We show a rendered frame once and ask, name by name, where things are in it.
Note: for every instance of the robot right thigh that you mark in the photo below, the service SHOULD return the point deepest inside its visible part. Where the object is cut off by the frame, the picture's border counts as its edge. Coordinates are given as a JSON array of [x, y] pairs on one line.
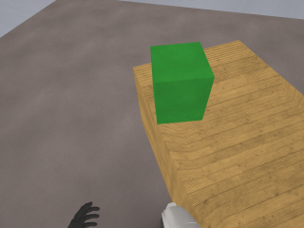
[[177, 217]]

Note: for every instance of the pedestal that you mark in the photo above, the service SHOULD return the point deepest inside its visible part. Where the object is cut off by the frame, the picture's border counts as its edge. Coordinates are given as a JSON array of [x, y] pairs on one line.
[[242, 165]]

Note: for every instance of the left robot hand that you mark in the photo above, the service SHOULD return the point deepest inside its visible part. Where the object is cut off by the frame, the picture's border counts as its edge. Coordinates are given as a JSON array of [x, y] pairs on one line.
[[81, 216]]

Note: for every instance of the right robot shin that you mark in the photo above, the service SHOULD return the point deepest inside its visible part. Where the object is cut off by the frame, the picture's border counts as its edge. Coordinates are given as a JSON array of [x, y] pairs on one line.
[[171, 204]]

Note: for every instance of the carton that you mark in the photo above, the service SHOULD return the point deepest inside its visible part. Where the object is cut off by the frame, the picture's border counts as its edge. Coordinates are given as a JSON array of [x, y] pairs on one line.
[[182, 81]]

